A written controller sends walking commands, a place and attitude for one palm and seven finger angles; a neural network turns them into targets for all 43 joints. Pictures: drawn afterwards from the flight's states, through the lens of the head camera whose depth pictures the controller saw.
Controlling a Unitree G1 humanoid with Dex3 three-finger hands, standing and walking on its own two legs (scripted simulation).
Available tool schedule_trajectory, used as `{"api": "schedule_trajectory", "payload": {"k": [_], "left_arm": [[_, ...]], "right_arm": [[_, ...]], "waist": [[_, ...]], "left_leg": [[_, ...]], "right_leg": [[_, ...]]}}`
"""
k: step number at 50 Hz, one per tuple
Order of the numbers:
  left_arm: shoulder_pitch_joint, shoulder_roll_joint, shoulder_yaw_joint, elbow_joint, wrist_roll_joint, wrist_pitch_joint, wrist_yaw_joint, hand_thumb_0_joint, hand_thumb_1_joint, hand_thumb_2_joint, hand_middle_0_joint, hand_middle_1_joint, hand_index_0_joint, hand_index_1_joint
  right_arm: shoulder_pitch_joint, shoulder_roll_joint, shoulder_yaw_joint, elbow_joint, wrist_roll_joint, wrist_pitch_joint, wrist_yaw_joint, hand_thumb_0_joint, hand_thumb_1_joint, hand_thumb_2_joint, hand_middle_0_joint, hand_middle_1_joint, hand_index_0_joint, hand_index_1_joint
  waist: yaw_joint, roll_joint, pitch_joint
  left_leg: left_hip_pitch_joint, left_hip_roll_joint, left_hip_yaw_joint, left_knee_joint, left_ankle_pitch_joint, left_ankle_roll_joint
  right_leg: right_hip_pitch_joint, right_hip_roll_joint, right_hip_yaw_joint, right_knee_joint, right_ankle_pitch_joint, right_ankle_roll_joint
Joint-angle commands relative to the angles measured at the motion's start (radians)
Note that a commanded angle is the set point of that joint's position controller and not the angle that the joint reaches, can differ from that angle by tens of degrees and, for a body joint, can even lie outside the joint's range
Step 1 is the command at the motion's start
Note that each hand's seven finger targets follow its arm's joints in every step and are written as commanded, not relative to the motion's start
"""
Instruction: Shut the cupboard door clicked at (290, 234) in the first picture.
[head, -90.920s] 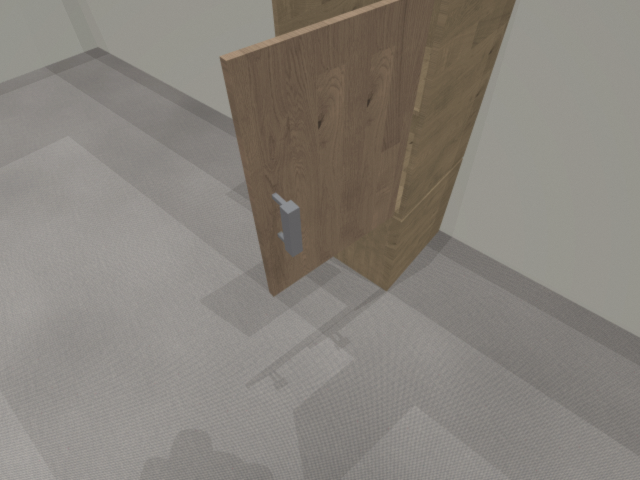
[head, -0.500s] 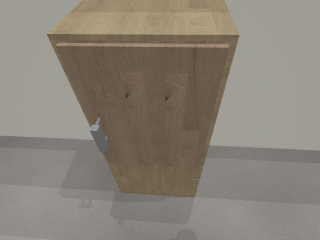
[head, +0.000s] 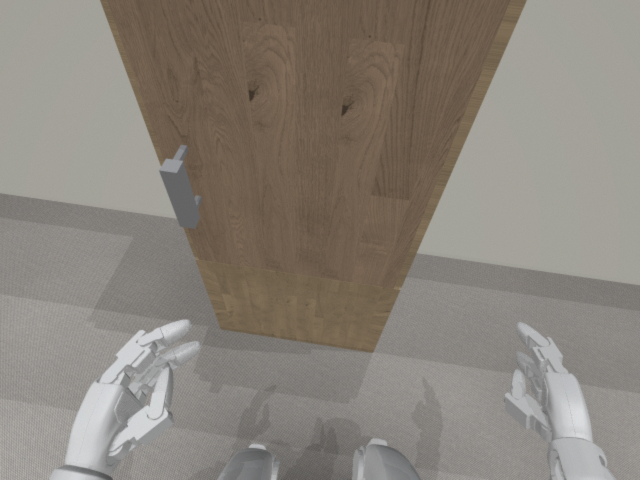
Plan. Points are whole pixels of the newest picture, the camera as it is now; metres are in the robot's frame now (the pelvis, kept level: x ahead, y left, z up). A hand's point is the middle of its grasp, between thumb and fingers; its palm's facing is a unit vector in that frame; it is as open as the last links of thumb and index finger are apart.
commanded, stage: raise the hand and make a fist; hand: left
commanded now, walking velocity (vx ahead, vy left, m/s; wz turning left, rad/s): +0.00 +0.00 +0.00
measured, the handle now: (186, 186) +0.53 +0.26 +0.01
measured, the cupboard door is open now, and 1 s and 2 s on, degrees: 0 0 0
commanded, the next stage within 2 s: bring the fist close to the handle in 1.54 s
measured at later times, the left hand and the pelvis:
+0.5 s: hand (134, 404) +0.19 +0.22 +0.02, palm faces -0.05 -1.00 -0.03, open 4.0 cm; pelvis -0.02 +0.04 -0.03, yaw +0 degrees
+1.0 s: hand (136, 390) +0.21 +0.22 +0.02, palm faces -0.07 -1.00 -0.04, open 3.1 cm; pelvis +0.00 +0.04 -0.03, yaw +0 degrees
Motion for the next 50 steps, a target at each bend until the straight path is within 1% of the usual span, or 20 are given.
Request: {"api": "schedule_trajectory", "payload": {"k": [1, 3, 4, 7, 9, 10, 11, 14, 16, 19, 23, 25, 27, 29, 34, 36, 41, 44, 47, 50], "left_arm": [[-0.081, 0.156, 0.088, -0.446, -0.057, -0.035, 0.041, 0.000, 0.900, 0.900, -0.548, -0.680, -0.548, -0.680], [-0.147, 0.157, 0.048, -0.556, -0.032, -0.047, 0.077, 0.000, 0.900, 0.900, -0.585, -0.720, -0.585, -0.720], [-0.181, 0.161, 0.025, -0.604, -0.024, -0.046, 0.086, 0.000, 0.900, 0.900, -0.603, -0.740, -0.603, -0.740], [-0.099, 0.129, -0.027, -0.542, 0.006, 0.019, 0.080, 0.000, 0.900, 0.900, -0.658, -0.800, -0.658, -0.800], [-0.057, 0.160, -0.001, -0.487, 0.013, 0.098, 0.073, 0.000, 0.900, 0.900, -0.695, -0.840, -0.695, -0.840], [-0.034, 0.159, 0.007, -0.481, 0.014, 0.135, 0.072, 0.000, 0.900, 0.900, -0.713, -0.860, -0.713, -0.860], [0.003, 0.158, 0.011, -0.481, 0.014, 0.173, 0.073, 0.000, 0.900, 0.900, -0.732, -0.880, -0.732, -0.880], [0.042, 0.185, 0.082, -0.473, 0.001, 0.244, 0.108, 0.000, 0.900, 0.900, -0.787, -0.940, -0.787, -0.940], [0.046, 0.169, 0.091, -0.509, -0.009, 0.240, 0.136, 0.000, 0.900, 0.900, -0.823, -0.980, -0.823, -0.980], [0.049, 0.154, 0.078, -0.505, -0.009, 0.196, 0.169, 0.000, 0.900, 0.900, -0.878, -1.040, -0.878, -1.040], [0.055, 0.131, 0.035, -0.468, 0.004, 0.136, 0.158, 0.000, 0.900, 0.900, -0.952, -1.120, -0.952, -1.120], [0.034, 0.134, 0.014, -0.493, 0.008, 0.116, 0.147, 0.000, 0.900, 0.900, -0.988, -1.160, -0.988, -1.160], [0.042, 0.147, 0.023, -0.513, 0.007, 0.108, 0.144, 0.000, 0.900, 0.900, -1.025, -1.200, -1.025, -1.200], [0.029, 0.158, 0.024, -0.541, 0.011, 0.111, 0.151, 0.000, 0.900, 0.900, -1.062, -1.240, -1.062, -1.240], [0.059, 0.166, 0.041, -0.569, 0.021, 0.124, 0.176, 0.000, 0.900, 0.900, -1.153, -1.340, -1.153, -1.340], [0.081, 0.136, 0.016, -0.562, 0.026, 0.133, 0.179, 0.000, 0.900, 0.900, -1.190, -1.380, -1.190, -1.380], [0.064, 0.133, 0.007, -0.544, 0.035, 0.161, 0.170, 0.000, 0.900, 0.900, -1.282, -1.480, -1.282, -1.480], [0.023, 0.172, 0.038, -0.559, 0.031, 0.160, 0.163, 0.000, 0.900, 0.900, -1.300, -1.500, -1.300, -1.500], [0.015, 0.151, 0.031, -0.534, 0.017, 0.160, 0.145, 0.000, 0.900, 0.900, -1.300, -1.500, -1.300, -1.500], [-0.008, 0.180, 0.057, -0.538, 0.010, 0.158, 0.134, 0.000, 0.900, 0.900, -1.300, -1.500, -1.300, -1.500]], "right_arm": [[0.025, -0.060, 0.010, -0.185, 0.003, -0.023, -0.024, 0.000, -0.900, -0.900, 0.200, 0.300, 0.200, 0.300], [0.042, -0.066, 0.020, -0.168, -0.004, -0.021, -0.036, 0.000, -0.900, -0.900, 0.200, 0.300, 0.200, 0.300], [0.049, -0.073, 0.029, -0.164, -0.009, -0.017, -0.044, 0.000, -0.900, -0.900, 0.200, 0.300, 0.200, 0.300], [0.059, -0.077, 0.037, -0.145, -0.003, -0.010, -0.050, 0.000, -0.900, -0.900, 0.200, 0.300, 0.200, 0.300], [0.052, -0.076, 0.048, -0.140, 0.003, 0.003, -0.053, 0.000, -0.900, -0.900, 0.200, 0.300, 0.200, 0.300], [0.052, -0.075, 0.045, -0.145, 0.009, 0.009, -0.051, 0.000, -0.900, -0.900, 0.200, 0.300, 0.200, 0.300], [0.040, -0.067, 0.047, -0.159, 0.014, 0.015, -0.050, 0.000, -0.900, -0.900, 0.200, 0.300, 0.200, 0.300], [0.014, -0.050, 0.055, -0.172, 0.016, 0.031, -0.049, 0.000, -0.900, -0.900, 0.200, 0.300, 0.200, 0.300], [0.018, -0.041, 0.056, -0.178, 0.011, 0.031, -0.046, 0.000, -0.900, -0.900, 0.200, 0.300, 0.200, 0.300], [0.014, -0.041, 0.062, -0.175, 0.002, 0.023, -0.045, 0.000, -0.900, -0.900, 0.200, 0.300, 0.200, 0.300], [0.051, -0.060, 0.057, -0.172, -0.001, 0.015, -0.041, 0.000, -0.900, -0.900, 0.200, 0.300, 0.200, 0.300], [0.054, -0.072, 0.057, -0.179, 0.000, 0.011, -0.040, 0.000, -0.900, -0.900, 0.200, 0.300, 0.200, 0.300], [0.065, -0.080, 0.053, -0.183, 0.001, 0.010, -0.041, 0.000, -0.900, -0.900, 0.200, 0.300, 0.200, 0.300], [0.070, -0.082, 0.055, -0.190, 0.000, 0.017, -0.040, 0.000, -0.900, -0.900, 0.200, 0.300, 0.200, 0.300], [0.083, -0.081, 0.048, -0.198, -0.001, 0.043, -0.034, 0.000, -0.900, -0.900, 0.200, 0.300, 0.200, 0.300], [0.086, -0.080, 0.045, -0.205, -0.002, 0.054, -0.031, 0.000, -0.900, -0.900, 0.200, 0.300, 0.200, 0.300], [0.093, -0.082, 0.050, -0.220, -0.003, 0.081, -0.026, 0.000, -0.900, -0.900, 0.200, 0.300, 0.200, 0.300], [0.092, -0.084, 0.054, -0.225, -0.005, 0.084, -0.030, 0.000, -0.900, -0.900, 0.200, 0.300, 0.200, 0.300], [0.093, -0.080, 0.057, -0.224, -0.003, 0.088, -0.030, 0.000, -0.900, -0.900, 0.200, 0.300, 0.200, 0.300], [0.093, -0.080, 0.061, -0.221, -0.004, 0.085, -0.032, 0.000, -0.900, -0.900, 0.200, 0.300, 0.200, 0.300]], "waist": [[0.000, 0.126, -0.209], [-0.031, 0.161, -0.233], [-0.055, 0.137, -0.238], [-0.061, 0.150, -0.221], [-0.044, 0.148, -0.212], [-0.037, 0.125, -0.239], [-0.019, 0.119, -0.245], [0.017, 0.091, -0.261], [0.021, 0.075, -0.277], [0.016, 0.057, -0.244], [-0.013, 0.043, -0.197], [-0.013, 0.093, -0.198], [-0.010, 0.093, -0.222], [-0.008, 0.143, -0.222], [-0.002, 0.168, -0.246], [-0.007, 0.172, -0.245], [-0.018, 0.159, -0.232], [-0.016, 0.161, -0.252], [-0.024, 0.143, -0.241], [-0.016, 0.149, -0.275]], "left_leg": [[-0.120, -0.033, -0.005, -0.020, 0.143, 0.047], [-0.097, -0.022, -0.023, 0.000, 0.160, 0.052], [-0.103, -0.015, -0.035, 0.015, 0.163, 0.059], [-0.116, -0.011, -0.050, 0.003, 0.141, 0.054], [-0.138, -0.010, -0.057, -0.016, 0.125, 0.054], [-0.136, -0.012, -0.062, -0.029, 0.125, 0.049], [-0.140, -0.013, -0.062, -0.047, 0.116, 0.047], [-0.151, -0.015, -0.067, -0.080, 0.118, 0.041], [-0.140, -0.017, -0.074, -0.100, 0.120, 0.034], [-0.159, -0.016, -0.078, -0.096, 0.126, 0.034], [-0.181, -0.018, -0.078, -0.095, 0.071, 0.030], [-0.157, -0.018, -0.084, -0.107, 0.058, 0.029], [-0.134, -0.016, -0.094, -0.117, 0.072, 0.026], [-0.117, -0.017, -0.099, -0.125, 0.096, 0.023], [-0.074, -0.011, -0.106, -0.126, 0.188, 0.005], [-0.046, -0.005, -0.109, -0.124, 0.243, -0.006], [-0.055, -0.004, -0.106, -0.113, 0.249, -0.009], [-0.063, -0.007, -0.104, -0.096, 0.269, -0.006], [-0.074, -0.009, -0.094, -0.089, 0.232, -0.001], [-0.086, -0.013, -0.084, -0.073, 0.249, 0.008]], "right_leg": [[0.183, -0.014, 0.201, -0.205, -0.120, 0.025], [0.131, 0.005, 0.163, -0.162, -0.061, 0.024], [0.104, 0.015, 0.147, -0.140, -0.048, 0.025], [0.067, 0.023, 0.097, -0.123, -0.035, 0.027], [0.077, 0.027, 0.087, -0.130, -0.065, 0.024], [0.097, 0.021, 0.076, -0.128, -0.057, 0.030], [0.115, 0.019, 0.077, -0.138, -0.073, 0.031], [0.154, 0.021, 0.061, -0.138, -0.095, 0.027], [0.156, 0.017, 0.039, -0.124, -0.079, 0.030], [0.127, 0.021, 0.026, -0.102, -0.068, 0.024], [0.069, 0.013, 0.023, -0.100, -0.112, 0.025], [0.044, 0.015, 0.012, -0.081, -0.097, 0.019], [0.041, 0.019, 0.001, -0.066, -0.063, 0.018], [0.040, 0.025, -0.005, -0.052, -0.031, 0.013], [0.042, 0.033, -0.024, -0.031, 0.039, 0.011], [0.031, 0.033, -0.031, -0.026, 0.072, 0.015], [0.032, 0.038, -0.033, -0.032, 0.082, 0.016], [0.046, 0.040, -0.027, -0.025, 0.099, 0.011], [0.045, 0.039, -0.022, -0.042, 0.085, 0.016], [0.071, 0.036, -0.011, -0.039, 0.104, 0.013]]}}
